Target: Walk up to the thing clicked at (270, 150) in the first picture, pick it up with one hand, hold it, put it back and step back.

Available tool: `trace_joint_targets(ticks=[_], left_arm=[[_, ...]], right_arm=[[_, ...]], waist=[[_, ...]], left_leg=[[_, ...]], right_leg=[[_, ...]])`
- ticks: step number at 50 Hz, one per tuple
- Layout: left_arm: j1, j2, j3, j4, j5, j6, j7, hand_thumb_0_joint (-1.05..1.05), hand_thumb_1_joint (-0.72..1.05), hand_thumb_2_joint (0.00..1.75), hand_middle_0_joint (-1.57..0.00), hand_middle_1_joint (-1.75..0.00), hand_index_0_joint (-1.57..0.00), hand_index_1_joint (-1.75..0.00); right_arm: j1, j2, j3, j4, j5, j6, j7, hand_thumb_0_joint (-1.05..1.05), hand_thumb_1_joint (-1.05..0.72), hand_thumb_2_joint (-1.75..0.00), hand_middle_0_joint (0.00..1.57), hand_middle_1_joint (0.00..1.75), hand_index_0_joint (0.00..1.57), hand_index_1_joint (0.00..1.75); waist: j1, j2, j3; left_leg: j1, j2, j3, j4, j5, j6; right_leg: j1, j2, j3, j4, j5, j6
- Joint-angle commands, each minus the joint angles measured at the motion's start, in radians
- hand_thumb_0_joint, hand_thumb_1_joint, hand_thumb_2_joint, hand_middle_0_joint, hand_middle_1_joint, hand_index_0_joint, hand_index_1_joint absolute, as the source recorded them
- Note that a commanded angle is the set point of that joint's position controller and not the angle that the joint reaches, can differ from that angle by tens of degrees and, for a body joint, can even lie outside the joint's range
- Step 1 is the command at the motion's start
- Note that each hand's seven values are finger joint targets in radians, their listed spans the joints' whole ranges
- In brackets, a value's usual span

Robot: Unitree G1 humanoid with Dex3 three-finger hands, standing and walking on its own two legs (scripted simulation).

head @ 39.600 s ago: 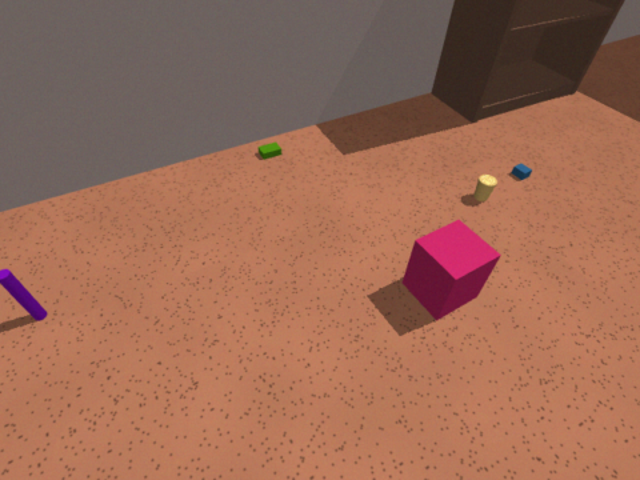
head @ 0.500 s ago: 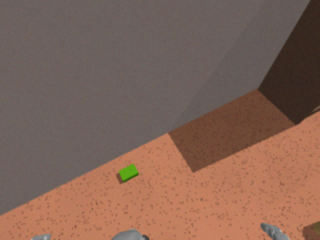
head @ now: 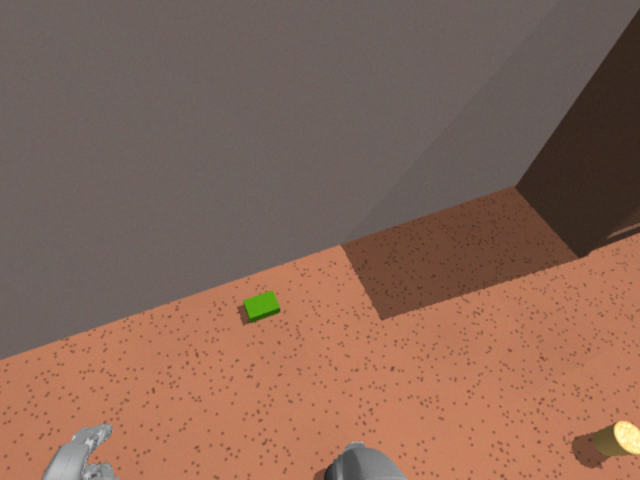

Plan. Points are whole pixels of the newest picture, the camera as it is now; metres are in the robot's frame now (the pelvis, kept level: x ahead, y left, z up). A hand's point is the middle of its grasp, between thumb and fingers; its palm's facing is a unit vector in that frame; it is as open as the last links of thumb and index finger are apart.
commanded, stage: step back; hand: left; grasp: from above
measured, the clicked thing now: (261, 306) +0.69 +0.14 -0.74
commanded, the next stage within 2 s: none
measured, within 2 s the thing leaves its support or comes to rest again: neither
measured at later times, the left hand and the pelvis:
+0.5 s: hand out of the picture -0.09 +0.23 -0.13, palm faces -0.07 -0.91 -0.40, open 7.4 cm; pelvis -0.16 -0.03 +0.01, yaw -4 degrees
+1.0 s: hand out of the picture -0.24 +0.22 -0.15, palm faces -0.09 -0.93 -0.36, open 7.4 cm; pelvis -0.34 -0.04 +0.01, yaw -4 degrees
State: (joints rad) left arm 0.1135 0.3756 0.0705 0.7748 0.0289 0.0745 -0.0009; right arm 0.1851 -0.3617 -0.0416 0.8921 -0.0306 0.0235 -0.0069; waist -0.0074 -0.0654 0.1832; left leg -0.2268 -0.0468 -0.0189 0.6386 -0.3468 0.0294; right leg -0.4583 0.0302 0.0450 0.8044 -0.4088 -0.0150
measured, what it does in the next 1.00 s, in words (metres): walks backwards: right foot, then left foot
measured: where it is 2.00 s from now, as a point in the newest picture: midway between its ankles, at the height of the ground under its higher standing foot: outside the picture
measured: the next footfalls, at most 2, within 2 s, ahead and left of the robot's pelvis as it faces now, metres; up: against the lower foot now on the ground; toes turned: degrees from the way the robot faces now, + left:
right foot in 0.34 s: -0.12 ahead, -0.16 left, +0.00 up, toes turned -1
left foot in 0.68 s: -0.21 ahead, +0.08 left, +0.00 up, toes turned -2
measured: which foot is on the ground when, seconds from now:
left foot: down 0.00-0.36, up 0.38-0.66, down 0.68-1.00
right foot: up 0.00-0.32, down 0.34-0.70, up 0.72-1.00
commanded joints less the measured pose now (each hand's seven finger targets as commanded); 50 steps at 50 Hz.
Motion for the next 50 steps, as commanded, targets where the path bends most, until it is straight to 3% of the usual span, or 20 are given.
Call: trace_joint_targets(ticks=[1, 4, 9, 13, 16, 17, 18, 19, 20, 23, 26, 30, 33, 34, 35, 36, 37, 40, 45, 50], left_arm=[[0.011, 0.201, 0.088, -0.068, -0.008, -0.019, 0.019, 0.00, 0.90, 0.90, -0.20, -0.30, -0.20, -0.30], [0.086, 0.190, 0.090, -0.038, -0.016, -0.019, 0.009, 0.00, 0.90, 0.90, -0.20, -0.30, -0.20, -0.30], [0.068, 0.173, 0.073, -0.060, -0.007, -0.035, 0.016, 0.00, 0.90, 0.90, -0.20, -0.30, -0.20, -0.30], [0.113, 0.174, 0.065, -0.019, -0.011, -0.045, 0.014, 0.00, 0.90, 0.90, -0.20, -0.30, -0.20, -0.30], [0.253, 0.176, 0.070, 0.057, -0.001, -0.053, 0.010, 0.00, 0.90, 0.90, -0.20, -0.30, -0.20, -0.30], [0.231, 0.235, 0.083, 0.048, 0.015, -0.057, 0.007, 0.00, 0.90, 0.90, -0.20, -0.30, -0.20, -0.30], [0.205, 0.318, 0.107, 0.021, 0.021, -0.057, 0.004, 0.00, 0.90, 0.90, -0.20, -0.30, -0.20, -0.30], [0.114, 0.415, 0.121, -0.023, 0.023, -0.050, 0.007, 0.00, 0.90, 0.90, -0.20, -0.30, -0.20, -0.30], [0.044, 0.386, 0.115, -0.047, 0.015, -0.054, 0.013, 0.00, 0.90, 0.90, -0.20, -0.30, -0.20, -0.30], [-0.066, 0.246, 0.082, -0.064, 0.014, -0.056, 0.021, 0.00, 0.90, 0.90, -0.20, -0.30, -0.20, -0.30], [0.029, 0.236, 0.081, -0.073, 0.024, -0.054, 0.025, 0.00, 0.90, 0.90, -0.20, -0.30, -0.20, -0.30], [0.048, 0.236, 0.079, -0.085, 0.018, -0.042, 0.040, 0.00, 0.90, 0.90, -0.20, -0.30, -0.20, -0.30], [0.014, 0.214, 0.059, -0.098, -0.007, -0.016, 0.030, 0.00, 0.90, 0.90, -0.20, -0.30, -0.20, -0.30], [0.037, 0.170, 0.050, -0.103, -0.011, -0.010, 0.025, 0.00, 0.90, 0.90, -0.20, -0.30, -0.20, -0.30], [0.061, 0.132, 0.040, -0.107, -0.020, -0.011, 0.027, 0.00, 0.90, 0.90, -0.20, -0.30, -0.20, -0.30], [0.010, 0.193, 0.058, -0.106, -0.010, -0.010, 0.043, 0.00, 0.90, 0.90, -0.20, -0.30, -0.20, -0.30], [-0.022, 0.229, 0.066, -0.090, -0.005, -0.008, 0.045, 0.00, 0.90, 0.90, -0.20, -0.30, -0.20, -0.30], [0.068, 0.203, 0.068, -0.036, -0.022, -0.002, 0.028, 0.00, 0.90, 0.90, -0.20, -0.30, -0.20, -0.30], [0.077, 0.181, 0.057, -0.031, -0.004, -0.034, 0.020, 0.00, 0.90, 0.90, -0.20, -0.30, -0.20, -0.30], [0.132, 0.192, 0.054, 0.059, -0.002, -0.072, 0.009, 0.00, 0.90, 0.90, -0.20, -0.30, -0.20, -0.30]], right_arm=[[-0.117, -0.306, -0.070, -0.124, -0.020, -0.033, -0.027, 0.00, -0.90, -0.90, 0.20, 0.30, 0.20, 0.30], [-0.109, -0.258, -0.064, -0.120, -0.009, -0.038, -0.028, 0.00, -0.90, -0.90, 0.20, 0.30, 0.20, 0.30], [0.006, -0.262, -0.077, -0.116, 0.005, -0.033, -0.034, 0.00, -0.90, -0.90, 0.20, 0.30, 0.20, 0.30], [-0.029, -0.290, -0.081, -0.136, -0.004, -0.013, -0.028, 0.00, -0.90, -0.90, 0.20, 0.30, 0.20, 0.30], [-0.105, -0.286, -0.079, -0.152, 0.015, 0.010, -0.021, 0.00, -0.90, -0.90, 0.20, 0.30, 0.20, 0.30], [-0.101, -0.250, -0.070, -0.163, 0.023, 0.011, -0.018, 0.00, -0.90, -0.90, 0.20, 0.30, 0.20, 0.30], [-0.082, -0.192, -0.053, -0.184, 0.024, 0.010, -0.021, 0.00, -0.90, -0.90, 0.20, 0.30, 0.20, 0.30], [-0.123, -0.216, -0.070, -0.185, 0.023, 0.012, -0.041, 0.00, -0.90, -0.90, 0.20, 0.30, 0.20, 0.30], [-0.104, -0.253, -0.085, -0.164, 0.025, 0.010, -0.042, 0.00, -0.90, -0.90, 0.20, 0.30, 0.20, 0.30], [-0.008, -0.216, -0.066, -0.104, 0.033, 0.007, -0.029, 0.00, -0.90, -0.90, 0.20, 0.30, 0.20, 0.30], [-0.008, -0.205, -0.050, -0.112, 0.028, -0.008, -0.037, 0.00, -0.90, -0.90, 0.20, 0.30, 0.20, 0.30], [0.018, -0.184, -0.047, -0.119, 0.012, -0.022, -0.035, 0.00, -0.90, -0.90, 0.20, 0.30, 0.20, 0.30], [0.112, -0.188, -0.064, -0.067, 0.001, -0.031, -0.030, 0.00, -0.90, -0.90, 0.20, 0.30, 0.20, 0.30], [0.093, -0.242, -0.082, -0.072, -0.012, -0.033, -0.033, 0.00, -0.90, -0.90, 0.20, 0.30, 0.20, 0.30], [0.036, -0.335, -0.097, -0.089, -0.018, -0.029, -0.031, 0.00, -0.90, -0.90, 0.20, 0.30, 0.20, 0.30], [0.027, -0.415, -0.107, -0.115, -0.012, -0.026, -0.028, 0.00, -0.90, -0.90, 0.20, 0.30, 0.20, 0.30], [-0.023, -0.398, -0.108, -0.119, -0.011, -0.033, -0.036, 0.00, -0.90, -0.90, 0.20, 0.30, 0.20, 0.30], [-0.116, -0.263, -0.068, -0.134, -0.016, -0.035, -0.042, 0.00, -0.90, -0.90, 0.20, 0.30, 0.20, 0.30], [-0.011, -0.236, -0.073, -0.105, 0.000, -0.029, -0.031, 0.00, -0.90, -0.90, 0.20, 0.30, 0.20, 0.30], [-0.007, -0.303, -0.090, -0.091, -0.020, 0.000, -0.007, 0.00, -0.90, -0.90, 0.20, 0.30, 0.20, 0.30]], waist=[[0.018, 0.182, -0.115], [0.048, 0.157, -0.122], [-0.030, 0.218, -0.225], [-0.026, 0.286, -0.275], [0.048, 0.257, -0.305], [0.034, 0.128, -0.277], [0.031, -0.124, -0.233], [0.083, -0.258, -0.180], [0.049, -0.225, -0.118], [-0.031, -0.078, -0.118], [0.033, -0.107, -0.158], [0.040, -0.171, -0.213], [0.004, -0.069, -0.259], [0.026, 0.068, -0.277], [0.048, 0.286, -0.253], [-0.020, 0.296, -0.234], [-0.017, 0.282, -0.172], [0.062, 0.160, -0.165], [-0.008, 0.204, -0.229], [-0.031, 0.313, -0.276]], left_leg=[[-0.171, 0.379, -0.339, -0.318, 0.403, 0.238], [-0.066, 0.258, -0.201, -0.268, 0.381, 0.158], [0.251, 0.298, -0.208, -0.166, 0.522, 0.227], [0.168, 0.289, -0.186, -0.134, 0.508, 0.203], [0.005, 0.235, -0.134, -0.047, 0.346, 0.122], [-0.148, 0.162, -0.102, 0.026, 0.184, 0.063], [-0.354, 0.011, -0.045, 0.173, -0.118, 0.001], [-0.273, -0.028, -0.090, 0.412, -0.285, -0.032], [-0.215, 0.007, -0.144, 0.513, -0.261, -0.031], [-0.233, -0.087, -0.142, 0.574, -0.114, -0.022], [-0.266, -0.071, -0.088, 0.464, -0.142, -0.044], [-0.227, 0.035, -0.041, 0.101, -0.186, -0.036], [-0.009, 0.021, 0.003, -0.306, 0.201, -0.014], [0.108, 0.155, -0.191, -0.304, 0.350, 0.023], [0.184, 0.339, -0.433, -0.284, 0.554, 0.113], [-0.033, 0.474, -0.531, -0.288, 0.498, 0.265], [-0.163, 0.504, -0.575, -0.329, 0.415, 0.298], [-0.060, 0.284, -0.210, -0.240, 0.522, 0.179], [0.185, 0.264, -0.195, -0.217, 0.316, 0.197], [0.077, 0.253, -0.170, -0.240, -0.071, 0.182]], right_leg=[[0.030, 0.081, 0.163, 0.481, -0.138, 0.005], [-0.029, 0.103, 0.153, 0.513, -0.039, 0.009], [-0.078, 0.036, 0.108, 0.213, -0.108, 0.071], [0.111, -0.016, 0.007, -0.107, -0.081, 0.050], [0.318, -0.017, -0.031, -0.425, 0.195, -0.004], [0.346, -0.093, 0.137, -0.396, 0.176, -0.041], [0.348, -0.270, 0.389, -0.445, 0.136, -0.106], [0.086, -0.436, 0.524, -0.508, 0.168, -0.274], [-0.042, -0.448, 0.529, -0.535, 0.151, -0.285], [0.071, -0.216, 0.149, -0.398, 0.394, -0.153], [0.221, -0.208, 0.146, -0.345, 0.474, -0.168], [0.403, -0.282, 0.190, -0.267, 0.615, -0.185], [0.324, -0.201, 0.110, -0.095, 0.530, -0.105], [0.159, -0.128, 0.072, 0.000, 0.327, -0.057], [-0.091, 0.046, -0.004, 0.170, -0.147, -0.017], [-0.008, 0.038, 0.105, 0.312, -0.277, 0.002], [0.037, 0.014, 0.164, 0.430, -0.242, -0.001], [-0.030, 0.072, 0.186, 0.537, -0.077, 0.000], [-0.065, 0.033, 0.101, 0.253, -0.067, 0.056], [0.212, 0.000, -0.053, -0.240, -0.109, 0.024]])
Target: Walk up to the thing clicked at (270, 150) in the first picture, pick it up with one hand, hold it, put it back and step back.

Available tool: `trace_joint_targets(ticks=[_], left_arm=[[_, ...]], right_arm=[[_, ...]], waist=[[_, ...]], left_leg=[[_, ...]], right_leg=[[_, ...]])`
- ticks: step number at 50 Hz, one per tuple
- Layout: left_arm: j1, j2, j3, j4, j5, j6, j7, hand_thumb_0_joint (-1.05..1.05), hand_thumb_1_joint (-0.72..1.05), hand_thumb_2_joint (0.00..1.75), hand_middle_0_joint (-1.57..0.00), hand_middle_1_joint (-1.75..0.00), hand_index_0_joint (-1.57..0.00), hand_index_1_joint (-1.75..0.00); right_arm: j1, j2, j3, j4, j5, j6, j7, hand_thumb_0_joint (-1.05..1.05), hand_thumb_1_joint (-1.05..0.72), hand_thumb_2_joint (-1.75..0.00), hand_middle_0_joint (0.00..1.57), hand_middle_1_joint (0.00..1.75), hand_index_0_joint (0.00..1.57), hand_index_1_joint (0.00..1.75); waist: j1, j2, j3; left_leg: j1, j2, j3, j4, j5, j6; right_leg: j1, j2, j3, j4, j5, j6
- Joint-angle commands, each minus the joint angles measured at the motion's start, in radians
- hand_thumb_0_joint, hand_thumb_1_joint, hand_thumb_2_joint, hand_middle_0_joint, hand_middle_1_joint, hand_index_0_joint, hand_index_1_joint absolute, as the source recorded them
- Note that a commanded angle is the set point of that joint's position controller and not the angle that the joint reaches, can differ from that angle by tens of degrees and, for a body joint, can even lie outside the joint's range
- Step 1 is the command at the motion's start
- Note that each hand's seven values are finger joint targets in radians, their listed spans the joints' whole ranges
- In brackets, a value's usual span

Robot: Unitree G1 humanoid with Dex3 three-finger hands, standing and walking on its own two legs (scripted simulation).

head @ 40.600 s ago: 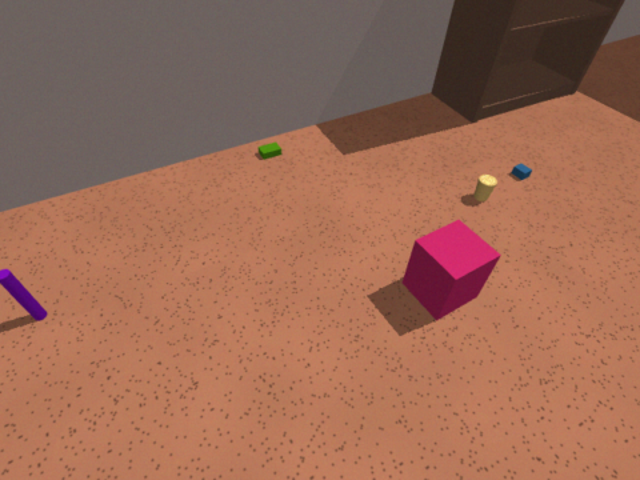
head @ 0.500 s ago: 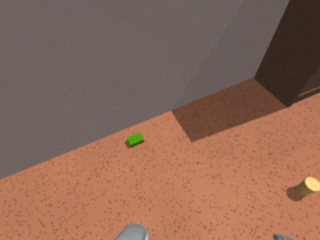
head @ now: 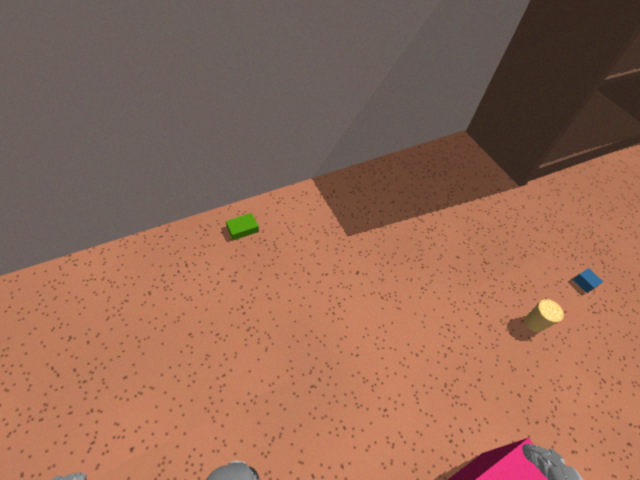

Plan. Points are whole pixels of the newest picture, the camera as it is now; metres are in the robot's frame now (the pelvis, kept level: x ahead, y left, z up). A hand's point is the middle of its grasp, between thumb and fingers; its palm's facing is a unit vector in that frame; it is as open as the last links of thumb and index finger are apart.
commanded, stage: step back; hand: left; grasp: from above
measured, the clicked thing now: (242, 226) +1.02 +0.26 -0.74
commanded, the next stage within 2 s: stand in 1.14 s
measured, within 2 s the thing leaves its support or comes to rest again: neither
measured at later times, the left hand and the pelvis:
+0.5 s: hand out of the picture +0.00 +0.26 -0.14, palm faces +0.05 -0.92 -0.38, open 7.4 cm; pelvis -0.05 -0.02 +0.00, yaw +3 degrees
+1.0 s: hand out of the picture +0.07 +0.24 -0.14, palm faces +0.13 -0.92 -0.38, open 7.4 cm; pelvis +0.01 -0.03 +0.00, yaw +6 degrees
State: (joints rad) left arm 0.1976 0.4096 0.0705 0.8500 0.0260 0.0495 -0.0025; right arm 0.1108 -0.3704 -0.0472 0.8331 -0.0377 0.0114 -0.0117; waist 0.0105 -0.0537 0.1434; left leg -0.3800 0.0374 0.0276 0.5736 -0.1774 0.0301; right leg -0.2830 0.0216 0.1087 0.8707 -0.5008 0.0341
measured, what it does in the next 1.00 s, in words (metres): steps on the spot: right foot, then left foot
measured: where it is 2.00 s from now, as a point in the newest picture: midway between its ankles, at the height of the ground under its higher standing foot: outside the picture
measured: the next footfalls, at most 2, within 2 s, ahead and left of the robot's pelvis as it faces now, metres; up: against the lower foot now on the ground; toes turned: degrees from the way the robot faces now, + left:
right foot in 0.06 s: -0.03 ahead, -0.15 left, +0.00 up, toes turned +1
left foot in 0.36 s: +0.00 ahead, +0.10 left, +0.00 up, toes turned +2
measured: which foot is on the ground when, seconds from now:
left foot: down 0.00-0.10, up 0.12-0.34, down 0.36-0.68, up 0.70-0.92, down 0.94-1.00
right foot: up 0.00-0.04, down 0.06-0.40, up 0.42-0.64, down 0.66-1.00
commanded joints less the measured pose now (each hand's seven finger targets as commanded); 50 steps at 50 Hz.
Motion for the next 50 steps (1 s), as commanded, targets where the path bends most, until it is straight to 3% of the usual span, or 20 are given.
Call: trace_joint_targets(ticks=[1, 3, 5, 6, 9, 14, 17, 18, 19, 20, 22, 31, 32, 34, 36, 39, 44, 46, 48, 50], left_arm=[[0.127, 0.144, 0.053, 0.029, 0.002, -0.051, 0.008, 0.00, 0.90, 0.90, -0.20, -0.30, -0.20, -0.30], [0.161, 0.195, 0.077, 0.075, 0.019, -0.058, 0.010, 0.00, 0.90, 0.90, -0.20, -0.30, -0.20, -0.30], [0.038, 0.352, 0.102, 0.005, 0.037, -0.055, 0.014, 0.00, 0.90, 0.90, -0.20, -0.30, -0.20, -0.30], [-0.082, 0.354, 0.102, -0.024, 0.032, -0.060, 0.017, 0.00, 0.90, 0.90, -0.20, -0.30, -0.20, -0.30], [-0.106, 0.202, 0.067, -0.016, 0.020, -0.078, 0.018, 0.00, 0.90, 0.90, -0.20, -0.30, -0.20, -0.30], [0.027, 0.245, 0.083, 0.008, 0.025, -0.082, 0.004, 0.00, 0.90, 0.90, -0.20, -0.30, -0.20, -0.30], [-0.025, 0.238, 0.067, -0.008, 0.009, -0.065, -0.002, 0.00, 0.90, 0.90, -0.20, -0.30, -0.20, -0.30], [0.002, 0.191, 0.047, -0.008, 0.008, -0.062, -0.002, 0.00, 0.90, 0.90, -0.20, -0.30, -0.20, -0.30], [0.023, 0.128, 0.031, -0.009, 0.003, -0.063, -0.004, 0.00, 0.90, 0.90, -0.20, -0.30, -0.20, -0.30], [-0.009, 0.105, 0.024, -0.018, -0.015, -0.063, -0.004, 0.00, 0.90, 0.90, -0.20, -0.30, -0.20, -0.30], [-0.076, 0.227, 0.057, -0.008, -0.001, -0.066, 0.003, 0.00, 0.90, 0.90, -0.20, -0.30, -0.20, -0.30], [0.042, 0.137, 0.047, 0.082, -0.009, -0.093, 0.003, 0.00, 0.90, 0.90, -0.20, -0.30, -0.20, -0.30], [0.075, 0.152, 0.053, 0.103, -0.005, -0.097, 0.012, 0.00, 0.90, 0.90, -0.20, -0.30, -0.20, -0.30], [0.058, 0.268, 0.074, 0.083, 0.014, -0.110, 0.026, 0.00, 0.90, 0.90, -0.20, -0.30, -0.20, -0.30], [-0.119, 0.288, 0.070, 0.034, 0.011, -0.107, 0.021, 0.00, 0.90, 0.90, -0.20, -0.30, -0.20, -0.30], [-0.124, 0.219, 0.051, 0.048, 0.002, -0.115, 0.020, 0.00, 0.90, 0.90, -0.20, -0.30, -0.20, -0.30], [-0.118, 0.218, 0.048, 0.070, -0.004, -0.114, 0.020, 0.00, 0.90, 0.90, -0.20, -0.30, -0.20, -0.30], [-0.128, 0.205, 0.042, 0.076, -0.018, -0.103, 0.022, 0.00, 0.90, 0.90, -0.20, -0.30, -0.20, -0.30], [-0.115, 0.161, 0.029, 0.061, -0.027, -0.095, 0.024, 0.00, 0.90, 0.90, -0.20, -0.30, -0.20, -0.30], [-0.116, 0.156, 0.025, 0.094, -0.037, -0.084, 0.027, 0.00, 0.90, 0.90, -0.20, -0.30, -0.20, -0.30]], right_arm=[[0.032, -0.304, -0.086, -0.036, -0.008, 0.019, 0.001, 0.00, -0.90, -0.90, 0.20, 0.30, 0.20, 0.30], [0.021, -0.230, -0.063, -0.043, 0.000, 0.023, 0.006, 0.00, -0.90, -0.90, 0.20, 0.30, 0.20, 0.30], [-0.067, -0.199, -0.059, -0.074, 0.005, 0.013, -0.009, 0.00, -0.90, -0.90, 0.20, 0.30, 0.20, 0.30], [-0.035, -0.255, -0.080, -0.046, 0.009, 0.009, -0.008, 0.00, -0.90, -0.90, 0.20, 0.30, 0.20, 0.30], [0.062, -0.188, -0.053, 0.015, 0.021, -0.006, 0.003, 0.00, -0.90, -0.90, 0.20, 0.30, 0.20, 0.30], [0.022, -0.193, -0.047, 0.014, 0.006, -0.035, 0.013, 0.00, -0.90, -0.90, 0.20, 0.30, 0.20, 0.30], [0.119, -0.187, -0.062, 0.062, 0.005, -0.057, 0.013, 0.00, -0.90, -0.90, 0.20, 0.30, 0.20, 0.30], [0.153, -0.198, -0.071, 0.079, 0.004, -0.065, 0.007, 0.00, -0.90, -0.90, 0.20, 0.30, 0.20, 0.30], [0.196, -0.231, -0.085, 0.089, -0.009, -0.074, 0.002, 0.00, -0.90, -0.90, 0.20, 0.30, 0.20, 0.30], [0.169, -0.319, -0.098, 0.076, -0.005, -0.076, 0.003, 0.00, -0.90, -0.90, 0.20, 0.30, 0.20, 0.30], [0.178, -0.354, -0.114, 0.079, 0.001, -0.069, 0.009, 0.00, -0.90, -0.90, 0.20, 0.30, 0.20, 0.30], [0.032, -0.212, -0.049, 0.040, 0.016, -0.041, 0.011, 0.00, -0.90, -0.90, 0.20, 0.30, 0.20, 0.30], [0.029, -0.170, -0.033, 0.038, 0.025, -0.033, 0.009, 0.00, -0.90, -0.90, 0.20, 0.30, 0.20, 0.30], [0.088, -0.087, -0.004, 0.027, 0.032, -0.027, -0.005, 0.00, -0.90, -0.90, 0.20, 0.30, 0.20, 0.30], [0.143, -0.200, -0.043, 0.091, 0.021, -0.016, -0.012, 0.00, -0.90, -0.90, 0.20, 0.30, 0.20, 0.30], [0.131, -0.184, -0.035, 0.122, 0.020, -0.019, -0.002, 0.00, -0.90, -0.90, 0.20, 0.30, 0.20, 0.30], [0.126, -0.157, -0.027, 0.140, 0.014, -0.033, 0.000, 0.00, -0.90, -0.90, 0.20, 0.30, 0.20, 0.30], [0.156, -0.149, -0.034, 0.166, 0.010, -0.043, -0.003, 0.00, -0.90, -0.90, 0.20, 0.30, 0.20, 0.30], [0.137, -0.216, -0.058, 0.167, 0.002, -0.048, -0.009, 0.00, -0.90, -0.90, 0.20, 0.30, 0.20, 0.30], [-0.003, -0.259, -0.053, 0.137, 0.021, -0.046, -0.005, 0.00, -0.90, -0.90, 0.20, 0.30, 0.20, 0.30]], waist=[[-0.003, 0.298, -0.223], [0.021, 0.109, -0.170], [0.076, -0.155, -0.043], [0.023, -0.149, 0.038], [-0.033, -0.058, 0.002], [0.060, -0.161, -0.035], [-0.002, -0.114, -0.090], [-0.012, -0.043, -0.130], [-0.022, 0.100, -0.185], [-0.017, 0.243, -0.161], [-0.043, 0.167, -0.045], [0.038, 0.203, -0.133], [0.064, 0.152, -0.148], [0.046, -0.118, -0.161], [-0.001, -0.045, -0.101], [-0.006, -0.041, -0.070], [-0.007, -0.101, -0.144], [-0.031, -0.080, -0.186], [-0.009, 0.058, -0.243], [0.020, 0.132, -0.223]], left_leg=[[0.145, 0.168, -0.193, -0.159, -0.275, 0.162], [-0.074, 0.074, -0.117, 0.027, -0.356, 0.071], [-0.147, -0.064, -0.166, 0.314, -0.393, -0.038], [-0.051, -0.010, -0.196, 0.429, -0.338, -0.046], [-0.102, -0.100, -0.154, 0.390, -0.201, -0.032], [-0.102, -0.047, -0.058, 0.122, -0.294, -0.055], [0.148, -0.069, -0.006, -0.170, -0.172, -0.029], [0.269, -0.066, -0.056, -0.225, -0.104, -0.015], [0.380, 0.065, -0.267, -0.269, -0.142, 0.021], [0.401, 0.246, -0.568, -0.316, -0.285, 0.137], [0.209, 0.319, -0.623, -0.349, -0.439, 0.261], [0.009, 0.088, -0.168, -0.101, -0.065, 0.089], [-0.053, 0.057, -0.150, -0.014, -0.080, 0.055], [-0.160, -0.104, -0.153, 0.225, -0.338, -0.018], [0.001, -0.014, -0.147, 0.333, -0.398, -0.030], [-0.010, -0.023, -0.156, 0.296, -0.311, -0.019], [0.079, -0.015, -0.038, 0.049, -0.244, -0.030], [0.172, -0.030, -0.014, -0.159, -0.006, -0.025], [0.289, 0.092, -0.172, -0.124, 0.378, 0.030], [0.183, 0.186, -0.244, -0.100, 0.335, 0.134]], right_leg=[[0.126, 0.003, -0.137, -0.438, 0.080, -0.053], [0.214, -0.034, 0.015, -0.502, 0.062, -0.105], [-0.161, -0.418, 0.511, -0.701, -0.429, -0.288], [-0.318, -0.445, 0.512, -0.701, -0.450, -0.306], [-0.061, -0.201, 0.114, -0.565, 0.120, -0.180], [0.120, -0.233, 0.138, -0.534, 0.021, -0.198], [0.044, -0.238, 0.079, -0.414, 0.158, -0.190], [0.013, -0.199, 0.031, -0.297, 0.275, -0.154], [-0.087, -0.136, -0.029, -0.111, 0.256, -0.113], [-0.279, -0.011, -0.158, -0.011, 0.019, -0.067], [-0.254, -0.087, -0.042, 0.091, -0.078, -0.080], [0.172, -0.003, -0.186, -0.392, 0.260, -0.050], [0.268, -0.014, -0.147, -0.430, 0.295, -0.050], [0.240, -0.340, 0.337, -0.626, 0.150, -0.139], [-0.023, -0.430, 0.382, -0.618, 0.000, -0.279], [-0.001, -0.298, 0.154, -0.564, 0.190, -0.202], [0.092, -0.280, 0.035, -0.433, 0.601, -0.191], [0.129, -0.241, -0.030, -0.313, 0.770, -0.142], [0.045, -0.156, -0.088, -0.194, 0.660, -0.065], [0.081, -0.067, -0.134, -0.223, 0.333, -0.045]])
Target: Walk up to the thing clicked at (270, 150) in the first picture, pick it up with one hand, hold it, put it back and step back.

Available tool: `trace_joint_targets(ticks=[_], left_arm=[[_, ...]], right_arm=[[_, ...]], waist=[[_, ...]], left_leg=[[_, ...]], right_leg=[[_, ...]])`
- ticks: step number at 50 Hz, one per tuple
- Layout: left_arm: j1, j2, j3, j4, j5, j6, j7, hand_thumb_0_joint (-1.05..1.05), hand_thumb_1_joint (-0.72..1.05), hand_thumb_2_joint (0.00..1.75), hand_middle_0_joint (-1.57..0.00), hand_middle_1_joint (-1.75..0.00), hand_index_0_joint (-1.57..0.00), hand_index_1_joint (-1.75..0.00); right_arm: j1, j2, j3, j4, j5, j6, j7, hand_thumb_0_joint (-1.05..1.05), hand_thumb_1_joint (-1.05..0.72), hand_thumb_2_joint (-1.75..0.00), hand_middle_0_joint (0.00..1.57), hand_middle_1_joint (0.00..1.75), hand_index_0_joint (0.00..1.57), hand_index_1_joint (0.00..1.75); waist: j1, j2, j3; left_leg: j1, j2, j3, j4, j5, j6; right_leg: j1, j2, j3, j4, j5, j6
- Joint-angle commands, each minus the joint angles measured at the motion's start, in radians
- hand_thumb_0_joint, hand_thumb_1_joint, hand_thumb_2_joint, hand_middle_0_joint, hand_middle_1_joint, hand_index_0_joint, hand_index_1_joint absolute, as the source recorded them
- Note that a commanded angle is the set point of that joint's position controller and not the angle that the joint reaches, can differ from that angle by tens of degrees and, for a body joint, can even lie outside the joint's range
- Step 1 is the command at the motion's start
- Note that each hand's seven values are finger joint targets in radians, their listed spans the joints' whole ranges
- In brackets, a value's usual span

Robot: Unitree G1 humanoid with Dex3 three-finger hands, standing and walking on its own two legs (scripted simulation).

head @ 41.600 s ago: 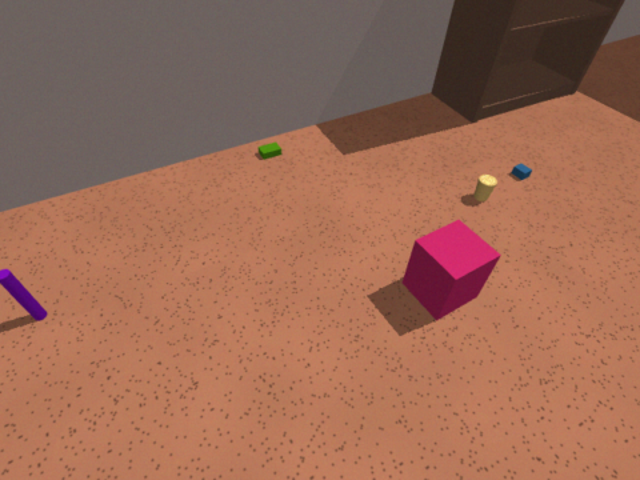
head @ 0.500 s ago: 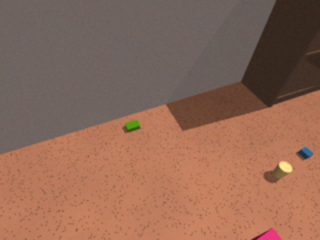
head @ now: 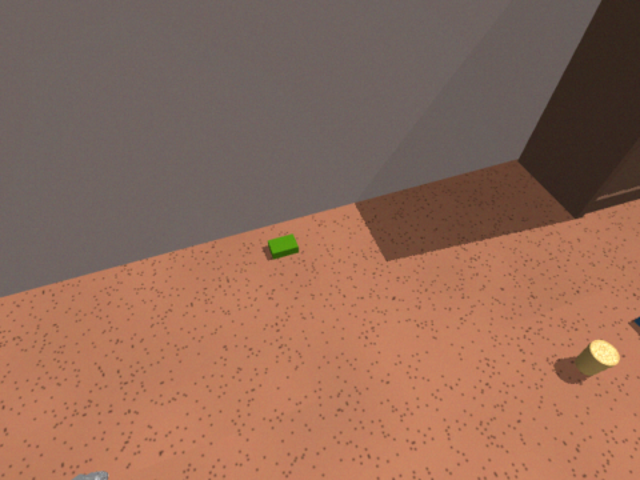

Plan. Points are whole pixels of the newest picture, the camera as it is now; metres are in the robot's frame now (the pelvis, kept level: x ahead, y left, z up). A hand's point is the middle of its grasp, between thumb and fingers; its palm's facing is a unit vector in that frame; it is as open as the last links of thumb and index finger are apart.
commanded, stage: step back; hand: left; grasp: from above
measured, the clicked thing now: (283, 246) +1.04 +0.17 -0.74
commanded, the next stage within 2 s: stand in 0.14 s
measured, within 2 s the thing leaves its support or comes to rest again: neither
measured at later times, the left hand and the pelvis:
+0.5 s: hand out of the picture +0.09 +0.25 -0.14, palm faces -0.04 -0.95 -0.32, open 7.4 cm; pelvis +0.00 +0.01 +0.02, yaw -1 degrees
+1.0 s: hand out of the picture +0.05 +0.25 -0.14, palm faces -0.07 -0.94 -0.34, open 7.4 cm; pelvis -0.01 +0.00 +0.02, yaw -1 degrees
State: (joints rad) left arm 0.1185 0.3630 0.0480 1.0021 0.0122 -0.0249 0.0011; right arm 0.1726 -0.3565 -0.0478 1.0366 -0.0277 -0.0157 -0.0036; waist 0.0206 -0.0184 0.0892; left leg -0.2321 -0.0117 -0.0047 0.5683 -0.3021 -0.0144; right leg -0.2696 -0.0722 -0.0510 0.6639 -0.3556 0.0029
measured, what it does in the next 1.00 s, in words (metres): stands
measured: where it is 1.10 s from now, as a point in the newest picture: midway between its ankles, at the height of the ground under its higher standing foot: outside the picture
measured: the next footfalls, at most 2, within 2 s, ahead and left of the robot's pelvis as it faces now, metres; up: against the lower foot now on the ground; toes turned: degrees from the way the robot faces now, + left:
none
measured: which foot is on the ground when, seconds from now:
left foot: down 0.00-1.00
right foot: down 0.00-1.00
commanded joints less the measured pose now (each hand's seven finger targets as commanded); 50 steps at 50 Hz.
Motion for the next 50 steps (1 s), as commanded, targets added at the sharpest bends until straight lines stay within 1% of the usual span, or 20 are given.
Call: trace_joint_targets(ticks=[1, 3, 5, 6, 7, 8, 9, 10, 14, 17, 20, 28, 31, 35, 38, 42, 44, 45, 48, 50], left_arm=[[-0.044, 0.204, 0.044, -0.045, -0.018, -0.014, 0.025, 0.00, 0.90, 0.90, -0.20, -0.30, -0.20, -0.30], [-0.041, 0.222, 0.046, -0.035, -0.010, -0.019, 0.023, 0.00, 0.90, 0.90, -0.20, -0.30, -0.20, -0.30], [-0.007, 0.243, 0.050, -0.012, -0.011, -0.025, 0.026, 0.00, 0.90, 0.90, -0.20, -0.30, -0.20, -0.30], [-0.024, 0.251, 0.050, -0.011, -0.012, -0.024, 0.028, 0.00, 0.90, 0.90, -0.20, -0.30, -0.20, -0.30], [-0.031, 0.197, 0.019, 0.008, -0.014, -0.016, 0.019, 0.00, 0.90, 0.90, -0.20, -0.30, -0.20, -0.30], [-0.060, 0.185, 0.015, 0.007, -0.016, -0.011, 0.016, 0.00, 0.90, 0.90, -0.20, -0.30, -0.20, -0.30], [-0.064, 0.180, 0.010, 0.009, -0.016, -0.007, 0.013, 0.00, 0.90, 0.90, -0.20, -0.30, -0.20, -0.30], [-0.068, 0.180, 0.006, 0.012, -0.015, -0.006, 0.012, 0.00, 0.90, 0.90, -0.20, -0.30, -0.20, -0.30], [-0.082, 0.200, 0.000, 0.038, -0.008, -0.010, 0.010, 0.00, 0.90, 0.90, -0.20, -0.30, -0.20, -0.30], [-0.077, 0.191, -0.005, 0.049, -0.008, -0.015, 0.009, 0.00, 0.90, 0.90, -0.20, -0.30, -0.20, -0.30], [-0.087, 0.196, -0.006, 0.062, -0.007, -0.014, 0.008, 0.00, 0.90, 0.90, -0.20, -0.30, -0.20, -0.30], [-0.094, 0.202, -0.008, 0.076, -0.002, -0.016, 0.002, 0.00, 0.90, 0.90, -0.20, -0.30, -0.20, -0.30], [-0.084, 0.197, -0.011, 0.081, -0.001, -0.019, 0.001, 0.00, 0.90, 0.90, -0.20, -0.30, -0.20, -0.30], [-0.079, 0.203, -0.012, 0.081, -0.001, -0.019, 0.002, 0.00, 0.90, 0.90, -0.20, -0.30, -0.20, -0.30], [-0.068, 0.206, -0.012, 0.081, -0.002, -0.019, 0.003, 0.00, 0.90, 0.90, -0.20, -0.30, -0.20, -0.30], [-0.054, 0.204, -0.015, 0.080, -0.003, -0.018, 0.002, 0.00, 0.90, 0.90, -0.20, -0.30, -0.20, -0.30], [-0.057, 0.217, -0.012, 0.076, -0.002, -0.015, 0.003, 0.00, 0.90, 0.90, -0.20, -0.30, -0.20, -0.30], [-0.054, 0.213, -0.012, 0.077, -0.003, -0.014, 0.003, 0.00, 0.90, 0.90, -0.20, -0.30, -0.20, -0.30], [-0.043, 0.211, -0.014, 0.076, -0.003, -0.019, 0.003, 0.00, 0.90, 0.90, -0.20, -0.30, -0.20, -0.30], [-0.039, 0.206, -0.016, 0.076, -0.003, -0.019, 0.004, 0.00, 0.90, 0.90, -0.20, -0.30, -0.20, -0.30]], right_arm=[[-0.084, -0.245, -0.042, -0.062, 0.013, -0.015, -0.010, 0.00, -0.90, -0.90, 0.20, 0.30, 0.20, 0.30], [-0.103, -0.220, -0.034, -0.061, 0.014, -0.010, -0.013, 0.00, -0.90, -0.90, 0.20, 0.30, 0.20, 0.30], [-0.091, -0.196, -0.026, -0.051, 0.024, -0.007, -0.017, 0.00, -0.90, -0.90, 0.20, 0.30, 0.20, 0.30], [-0.081, -0.194, -0.026, -0.039, 0.023, -0.003, -0.017, 0.00, -0.90, -0.90, 0.20, 0.30, 0.20, 0.30], [-0.070, -0.203, -0.014, -0.032, 0.023, -0.012, -0.015, 0.00, -0.90, -0.90, 0.20, 0.30, 0.20, 0.30], [-0.081, -0.213, -0.016, -0.023, 0.023, -0.018, -0.015, 0.00, -0.90, -0.90, 0.20, 0.30, 0.20, 0.30], [-0.105, -0.222, -0.015, -0.020, 0.021, -0.023, -0.014, 0.00, -0.90, -0.90, 0.20, 0.30, 0.20, 0.30], [-0.125, -0.228, -0.017, -0.020, 0.018, -0.024, -0.012, 0.00, -0.90, -0.90, 0.20, 0.30, 0.20, 0.30], [-0.139, -0.200, -0.006, -0.007, 0.023, -0.021, -0.008, 0.00, -0.90, -0.90, 0.20, 0.30, 0.20, 0.30], [-0.147, -0.209, -0.007, 0.004, 0.022, -0.025, -0.008, 0.00, -0.90, -0.90, 0.20, 0.30, 0.20, 0.30], [-0.165, -0.192, -0.002, 0.011, 0.023, -0.021, -0.004, 0.00, -0.90, -0.90, 0.20, 0.30, 0.20, 0.30], [-0.166, -0.194, -0.001, 0.030, 0.018, -0.020, 0.004, 0.00, -0.90, -0.90, 0.20, 0.30, 0.20, 0.30], [-0.166, -0.195, -0.003, 0.033, 0.018, -0.021, 0.006, 0.00, -0.90, -0.90, 0.20, 0.30, 0.20, 0.30], [-0.146, -0.193, -0.001, 0.040, 0.018, -0.019, 0.009, 0.00, -0.90, -0.90, 0.20, 0.30, 0.20, 0.30], [-0.132, -0.195, -0.002, 0.045, 0.016, -0.017, 0.008, 0.00, -0.90, -0.90, 0.20, 0.30, 0.20, 0.30], [-0.114, -0.196, 0.003, 0.051, 0.014, -0.015, 0.010, 0.00, -0.90, -0.90, 0.20, 0.30, 0.20, 0.30], [-0.103, -0.191, 0.004, 0.051, 0.013, -0.012, 0.010, 0.00, -0.90, -0.90, 0.20, 0.30, 0.20, 0.30], [-0.097, -0.196, 0.003, 0.052, 0.013, -0.013, 0.010, 0.00, -0.90, -0.90, 0.20, 0.30, 0.20, 0.30], [-0.094, -0.195, 0.005, 0.049, 0.015, -0.016, 0.008, 0.00, -0.90, -0.90, 0.20, 0.30, 0.20, 0.30], [-0.100, -0.198, 0.006, 0.049, 0.017, -0.018, 0.006, 0.00, -0.90, -0.90, 0.20, 0.30, 0.20, 0.30]], waist=[[0.011, 0.083, -0.161], [0.007, 0.074, -0.183], [0.004, 0.053, -0.206], [-0.004, 0.042, -0.217], [-0.014, 0.037, -0.188], [-0.018, 0.037, -0.182], [-0.011, 0.053, -0.171], [-0.006, 0.056, -0.153], [-0.019, 0.019, -0.141], [-0.016, 0.044, -0.177], [-0.015, 0.037, -0.129], [-0.016, 0.038, -0.096], [-0.015, 0.031, -0.110], [-0.020, 0.014, -0.098], [-0.021, 0.014, -0.106], [-0.019, 0.018, -0.087], [-0.020, 0.001, -0.076], [-0.021, 0.010, -0.078], [-0.022, 0.016, -0.125], [-0.019, 0.017, -0.125]], left_leg=[[0.019, 0.220, -0.173, -0.082, 0.481, 0.159], [0.019, 0.149, -0.085, -0.054, 0.463, 0.091], [-0.004, 0.112, -0.053, 0.001, 0.504, 0.057], [0.013, 0.109, -0.049, -0.002, 0.476, 0.051], [0.092, 0.125, -0.093, -0.096, 0.428, 0.051], [0.109, 0.147, -0.106, -0.125, 0.471, 0.055], [0.107, 0.160, -0.126, -0.147, 0.468, 0.057], [0.081, 0.164, -0.127, -0.156, 0.457, 0.058], [0.117, 0.147, -0.092, -0.191, 0.442, 0.039], [0.169, 0.153, -0.084, -0.213, 0.497, 0.038], [0.142, 0.144, -0.078, -0.258, 0.385, 0.032], [0.104, 0.135, -0.078, -0.325, 0.172, 0.021], [0.120, 0.138, -0.080, -0.318, 0.207, 0.021], [0.108, 0.132, -0.078, -0.319, 0.162, 0.020], [0.116, 0.135, -0.079, -0.315, 0.163, 0.022], [0.092, 0.131, -0.077, -0.313, 0.137, 0.022], [0.085, 0.128, -0.078, -0.313, 0.115, 0.021], [0.083, 0.128, -0.079, -0.312, 0.112, 0.023], [0.110, 0.143, -0.082, -0.301, 0.208, 0.024], [0.116, 0.144, -0.081, -0.300, 0.245, 0.021]], right_leg=[[0.107, 0.012, 0.040, -0.068, 0.196, -0.021], [0.158, -0.039, 0.075, -0.123, 0.370, -0.038], [0.228, -0.075, 0.108, -0.125, 0.558, -0.054], [0.219, -0.098, 0.137, -0.124, 0.551, -0.071], [0.137, -0.084, 0.127, -0.166, 0.502, -0.064], [0.145, -0.055, 0.098, -0.166, 0.474, -0.049], [0.137, -0.036, 0.087, -0.183, 0.421, -0.036], [0.162, -0.037, 0.080, -0.209, 0.404, -0.029], [0.184, -0.057, 0.092, -0.268, 0.446, -0.027], [0.213, -0.061, 0.088, -0.290, 0.479, -0.021], [0.197, -0.059, 0.092, -0.334, 0.389, -0.014], [0.181, -0.063, 0.107, -0.403, 0.213, -0.012], [0.176, -0.065, 0.106, -0.407, 0.229, -0.012], [0.154, -0.064, 0.111, -0.421, 0.173, -0.012], [0.149, -0.067, 0.117, -0.419, 0.183, -0.016], [0.140, -0.064, 0.121, -0.427, 0.142, -0.013], [0.120, -0.064, 0.127, -0.435, 0.089, -0.016], [0.124, -0.065, 0.132, -0.433, 0.097, -0.017], [0.168, -0.068, 0.119, -0.398, 0.248, -0.018], [0.172, -0.067, 0.112, -0.388, 0.295, -0.019]])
